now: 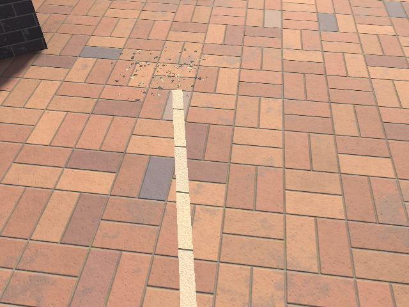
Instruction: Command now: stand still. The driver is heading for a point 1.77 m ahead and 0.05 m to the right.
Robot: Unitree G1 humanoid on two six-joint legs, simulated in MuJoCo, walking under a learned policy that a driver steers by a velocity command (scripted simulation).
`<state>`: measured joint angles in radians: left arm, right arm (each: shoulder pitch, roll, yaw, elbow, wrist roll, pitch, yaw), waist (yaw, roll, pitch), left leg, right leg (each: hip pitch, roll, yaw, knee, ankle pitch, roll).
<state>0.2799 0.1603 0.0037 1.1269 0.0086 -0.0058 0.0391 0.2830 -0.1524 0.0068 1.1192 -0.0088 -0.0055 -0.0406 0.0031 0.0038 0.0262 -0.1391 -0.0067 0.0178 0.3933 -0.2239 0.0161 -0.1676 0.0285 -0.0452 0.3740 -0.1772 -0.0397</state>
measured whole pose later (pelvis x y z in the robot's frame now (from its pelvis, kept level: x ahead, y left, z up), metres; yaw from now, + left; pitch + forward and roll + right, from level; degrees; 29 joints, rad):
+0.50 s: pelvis +0.00 +0.00 +0.00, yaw +0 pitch -1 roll +0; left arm 0.30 0.13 0.00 1.18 0.01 -0.01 0.04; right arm 0.32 -0.13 0.01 1.16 -0.01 -0.01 -0.05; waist 0.00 0.00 0.02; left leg -0.14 -0.01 0.01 0.39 -0.23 0.02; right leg -0.17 0.02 -0.04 0.38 -0.19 -0.04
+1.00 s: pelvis +0.01 +0.00 +0.00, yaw +0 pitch -1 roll +0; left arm 0.32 0.11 -0.01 1.18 0.01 -0.01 0.05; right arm 0.34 -0.11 0.01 1.17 -0.01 -0.01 -0.05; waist 0.00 0.00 0.02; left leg -0.14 -0.01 0.01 0.40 -0.24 0.02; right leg -0.17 0.02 -0.04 0.39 -0.20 -0.04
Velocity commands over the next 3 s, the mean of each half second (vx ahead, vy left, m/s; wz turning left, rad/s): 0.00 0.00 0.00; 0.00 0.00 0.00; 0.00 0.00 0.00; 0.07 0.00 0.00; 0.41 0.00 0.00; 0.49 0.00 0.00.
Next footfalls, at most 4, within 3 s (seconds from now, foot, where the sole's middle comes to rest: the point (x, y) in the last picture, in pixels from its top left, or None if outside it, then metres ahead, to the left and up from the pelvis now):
2.54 right None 0.44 -0.03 -0.78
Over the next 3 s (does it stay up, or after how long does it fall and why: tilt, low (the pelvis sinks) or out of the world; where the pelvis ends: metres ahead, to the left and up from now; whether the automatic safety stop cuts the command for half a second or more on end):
stays up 0.54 0.04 -0.01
